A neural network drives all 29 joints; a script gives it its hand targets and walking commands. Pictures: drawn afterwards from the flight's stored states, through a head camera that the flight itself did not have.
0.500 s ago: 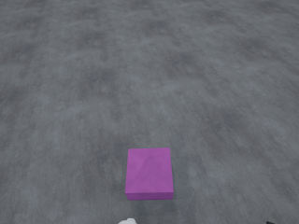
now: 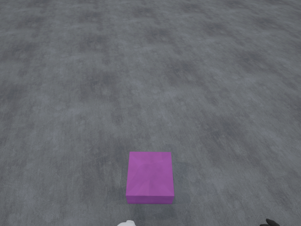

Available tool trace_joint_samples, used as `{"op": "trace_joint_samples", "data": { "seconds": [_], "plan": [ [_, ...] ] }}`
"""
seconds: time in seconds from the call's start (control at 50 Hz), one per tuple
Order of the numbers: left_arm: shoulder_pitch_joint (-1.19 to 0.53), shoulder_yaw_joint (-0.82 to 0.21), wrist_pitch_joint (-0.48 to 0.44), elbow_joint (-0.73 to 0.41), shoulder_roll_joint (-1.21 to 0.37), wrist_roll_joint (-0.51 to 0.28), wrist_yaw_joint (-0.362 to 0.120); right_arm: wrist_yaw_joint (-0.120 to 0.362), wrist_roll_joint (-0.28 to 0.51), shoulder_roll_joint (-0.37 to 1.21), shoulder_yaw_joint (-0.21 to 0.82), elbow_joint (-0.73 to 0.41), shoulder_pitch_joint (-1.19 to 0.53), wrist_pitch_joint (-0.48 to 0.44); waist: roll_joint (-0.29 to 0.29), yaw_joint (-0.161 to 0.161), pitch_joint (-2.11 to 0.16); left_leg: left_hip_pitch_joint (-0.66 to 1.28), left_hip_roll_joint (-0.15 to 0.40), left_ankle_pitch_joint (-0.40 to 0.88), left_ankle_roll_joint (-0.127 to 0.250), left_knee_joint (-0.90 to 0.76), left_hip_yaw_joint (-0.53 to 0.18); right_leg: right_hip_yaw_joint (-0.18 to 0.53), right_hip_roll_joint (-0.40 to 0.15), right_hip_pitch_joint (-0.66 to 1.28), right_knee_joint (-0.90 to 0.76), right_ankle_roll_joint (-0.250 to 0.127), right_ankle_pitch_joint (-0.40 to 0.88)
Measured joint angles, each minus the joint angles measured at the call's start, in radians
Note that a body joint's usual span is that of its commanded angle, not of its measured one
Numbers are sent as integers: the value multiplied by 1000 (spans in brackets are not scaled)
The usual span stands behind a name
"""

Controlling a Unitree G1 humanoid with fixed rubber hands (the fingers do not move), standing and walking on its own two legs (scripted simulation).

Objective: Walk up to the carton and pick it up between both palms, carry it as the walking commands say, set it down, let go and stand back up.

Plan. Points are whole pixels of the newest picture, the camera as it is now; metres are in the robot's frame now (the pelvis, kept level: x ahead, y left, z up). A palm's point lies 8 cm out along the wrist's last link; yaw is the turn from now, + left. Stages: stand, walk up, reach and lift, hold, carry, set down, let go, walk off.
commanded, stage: walk up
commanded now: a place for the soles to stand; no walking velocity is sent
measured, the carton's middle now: (150, 177) +0.53 +0.03 -0.66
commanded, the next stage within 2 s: reach and lift in 1.82 s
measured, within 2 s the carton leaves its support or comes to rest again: neither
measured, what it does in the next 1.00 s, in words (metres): steps on the spot: right foot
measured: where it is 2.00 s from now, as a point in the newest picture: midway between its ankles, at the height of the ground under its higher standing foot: outside the picture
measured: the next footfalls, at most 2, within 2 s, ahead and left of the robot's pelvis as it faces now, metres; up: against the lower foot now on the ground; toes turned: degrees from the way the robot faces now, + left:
right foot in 0.82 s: +0.08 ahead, -0.11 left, +0.00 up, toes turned +0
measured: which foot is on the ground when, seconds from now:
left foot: down 0.00-1.00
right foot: down 0.00-0.58, up 0.60-0.80, down 0.82-1.00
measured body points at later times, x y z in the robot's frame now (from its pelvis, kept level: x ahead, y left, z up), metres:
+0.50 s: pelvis +0.01 +0.00 +0.00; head +0.03 +0.00 +0.45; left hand +0.06 +0.34 -0.10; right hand +0.14 -0.31 -0.10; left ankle +0.05 +0.13 -0.68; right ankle +0.00 -0.16 -0.70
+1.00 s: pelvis +0.04 +0.05 +0.01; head +0.08 +0.04 +0.46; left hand +0.07 +0.39 -0.10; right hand +0.18 -0.26 -0.10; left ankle +0.06 +0.16 -0.70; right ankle +0.04 -0.11 -0.70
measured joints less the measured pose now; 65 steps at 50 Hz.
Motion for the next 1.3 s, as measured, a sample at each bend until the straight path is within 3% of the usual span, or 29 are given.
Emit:
{"op": "trace_joint_samples", "data": {
  "seconds": [0.06,0.2,0.42,0.5,0.56,0.6,0.68,0.76,0.8,0.84,0.92,1.3],
  "plan": [
    [0,0,1,4,0,-1,-1,0,0,0,0,0,-1,0,4,0,0,0,0,6,4,-8,-5,1,6,0,-3,-8,-7],
    [0,0,0,29,0,8,-2,0,0,0,0,0,-4,7,8,0,0,0,-1,16,-11,-21,-8,1,5,0,-17,24,15],
    [0,0,-8,5,0,6,1,10,0,0,0,1,-3,13,11,0,0,-1,-2,0,-6,-12,-7,1,4,2,-17,28,11],
    [2,5,-28,14,0,13,21,32,0,0,0,0,8,44,9,0,-1,-14,-4,-125,-3,144,-8,2,-25,21,-18,20,-2],
    [2,7,-37,-5,0,18,29,45,0,-1,-2,-1,17,40,13,-8,-2,1,14,-132,-3,58,-9,-6,-61,17,-17,45,-7],
    [1,7,-34,-15,0,16,29,46,0,1,-4,0,24,20,20,-13,9,16,9,-42,-5,-1,-6,-5,-75,13,15,44,-19],
    [1,10,-17,-22,0,2,29,45,0,4,-4,0,41,0,32,-18,13,29,0,-37,6,-13,-7,15,-20,-34,112,-11,-96],
    [2,14,-20,-29,0,-5,27,37,0,4,-4,0,44,-2,28,-21,12,30,-6,-23,10,-47,-6,16,18,-60,96,-28,-106],
    [3,12,-28,-24,1,-7,27,34,0,5,-4,0,43,-1,25,-21,11,30,-9,-26,8,-47,-5,18,31,-36,-2,-30,-59],
    [2,8,-37,-14,0,-4,26,31,0,4,-4,0,38,5,25,-20,12,31,-13,-34,3,-34,-6,19,33,-10,-76,-13,65],
    [1,-10,-40,-3,0,0,20,27,0,4,-4,-1,20,3,30,-19,10,39,-12,-29,1,-53,-6,18,29,-7,-77,24,47],
    [-1,-30,-33,1,0,-7,10,27,0,4,-4,1,-36,-9,4,-19,7,41,-15,-12,3,-59,-6,18,26,-7,-77,29,55]
  ]
}}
